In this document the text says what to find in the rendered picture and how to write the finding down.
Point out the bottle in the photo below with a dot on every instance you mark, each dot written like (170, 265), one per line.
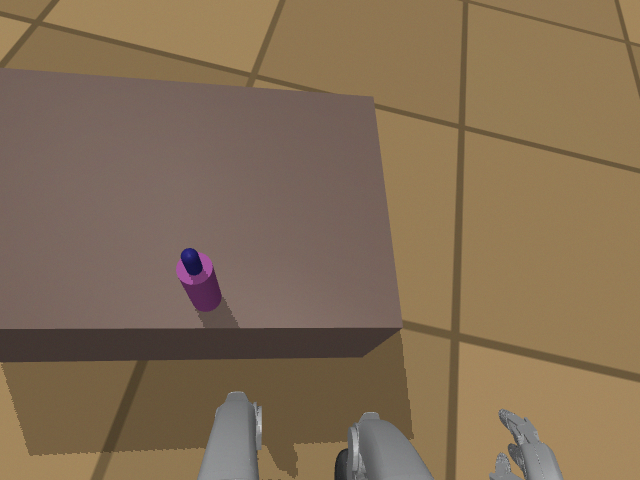
(196, 273)

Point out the right robot hand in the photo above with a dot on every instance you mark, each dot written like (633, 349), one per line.
(535, 459)

